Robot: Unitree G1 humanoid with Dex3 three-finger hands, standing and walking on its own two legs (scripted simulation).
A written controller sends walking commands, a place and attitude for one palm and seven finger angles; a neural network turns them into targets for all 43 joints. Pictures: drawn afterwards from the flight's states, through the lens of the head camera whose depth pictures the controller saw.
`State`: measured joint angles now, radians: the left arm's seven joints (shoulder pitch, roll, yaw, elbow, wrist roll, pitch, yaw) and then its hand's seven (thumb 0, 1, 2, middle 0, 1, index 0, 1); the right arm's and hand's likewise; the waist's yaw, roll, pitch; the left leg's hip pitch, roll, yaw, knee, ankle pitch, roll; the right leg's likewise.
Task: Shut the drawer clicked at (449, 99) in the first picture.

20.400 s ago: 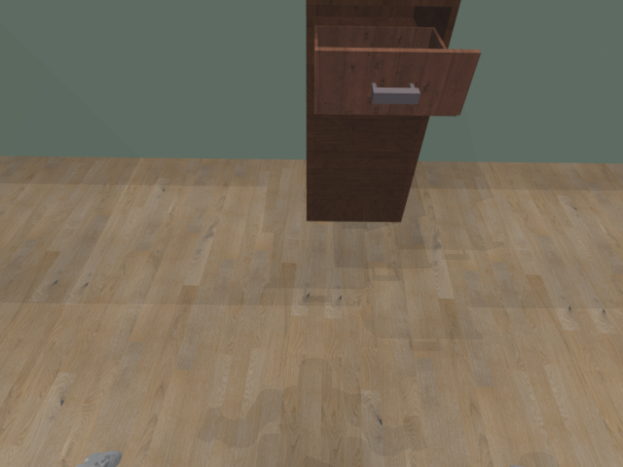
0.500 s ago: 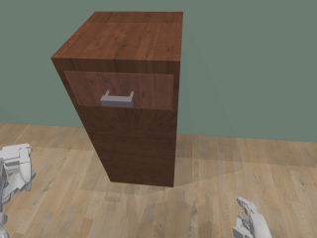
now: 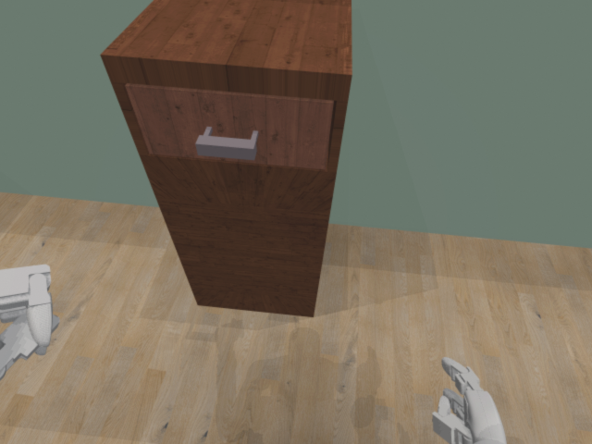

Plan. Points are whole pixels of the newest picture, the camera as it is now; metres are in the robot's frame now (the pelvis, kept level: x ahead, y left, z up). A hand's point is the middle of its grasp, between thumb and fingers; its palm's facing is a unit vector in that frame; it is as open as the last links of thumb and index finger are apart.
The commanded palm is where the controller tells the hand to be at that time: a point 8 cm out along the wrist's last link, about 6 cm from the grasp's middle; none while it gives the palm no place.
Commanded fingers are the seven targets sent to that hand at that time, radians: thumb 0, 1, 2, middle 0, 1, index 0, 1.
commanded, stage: step back with the hand held close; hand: left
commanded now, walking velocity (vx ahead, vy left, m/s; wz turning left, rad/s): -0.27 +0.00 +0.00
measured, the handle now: (229, 140) +0.62 +0.17 +0.04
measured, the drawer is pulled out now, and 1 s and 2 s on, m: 0.00 0.00 0.00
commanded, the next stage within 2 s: stop stepping back and stand still in 0.72 s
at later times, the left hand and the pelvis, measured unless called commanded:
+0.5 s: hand (13, 395) +0.13 +0.24 +0.17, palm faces +0.36 -0.82 -0.45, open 3.3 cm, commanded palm +0.05 +0.29 +0.19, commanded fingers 0.00 0.90 0.90 -1.40 -1.60 -1.40 -1.60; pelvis -0.06 +0.00 -0.01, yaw +3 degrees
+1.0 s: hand out of the picture +0.05 +0.21 +0.17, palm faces +0.24 -0.85 -0.47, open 3.3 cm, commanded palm +0.00 +0.26 +0.19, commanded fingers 0.00 0.90 0.90 -1.40 -1.60 -1.40 -1.60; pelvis -0.15 -0.01 +0.00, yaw -3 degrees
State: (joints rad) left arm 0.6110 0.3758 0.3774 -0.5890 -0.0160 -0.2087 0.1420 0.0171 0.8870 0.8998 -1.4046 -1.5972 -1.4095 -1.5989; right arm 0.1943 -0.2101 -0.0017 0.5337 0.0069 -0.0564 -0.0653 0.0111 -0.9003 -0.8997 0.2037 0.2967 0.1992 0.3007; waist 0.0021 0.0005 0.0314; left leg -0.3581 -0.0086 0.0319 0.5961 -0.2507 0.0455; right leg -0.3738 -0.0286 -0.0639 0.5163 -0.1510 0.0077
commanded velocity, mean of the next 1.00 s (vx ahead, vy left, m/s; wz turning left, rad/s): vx -0.26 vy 0.02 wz -0.03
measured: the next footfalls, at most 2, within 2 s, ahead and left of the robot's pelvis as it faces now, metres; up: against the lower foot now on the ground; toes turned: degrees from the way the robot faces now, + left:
right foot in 0.82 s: -0.16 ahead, -0.12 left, +0.00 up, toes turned +5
left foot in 0.98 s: -0.01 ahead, +0.08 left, +0.00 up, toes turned -3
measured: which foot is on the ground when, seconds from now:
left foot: down 0.00-0.88, up 0.90-0.96, down 0.98-1.00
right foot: down 0.00-0.52, up 0.54-0.80, down 0.82-1.00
